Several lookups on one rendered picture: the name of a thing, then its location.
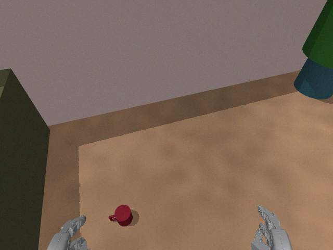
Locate mug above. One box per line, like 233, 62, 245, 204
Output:
109, 205, 133, 227

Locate left robot hand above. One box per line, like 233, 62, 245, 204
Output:
47, 216, 91, 250

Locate potted plant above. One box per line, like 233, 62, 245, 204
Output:
294, 0, 333, 99

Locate right robot hand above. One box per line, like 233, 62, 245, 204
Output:
251, 205, 293, 250

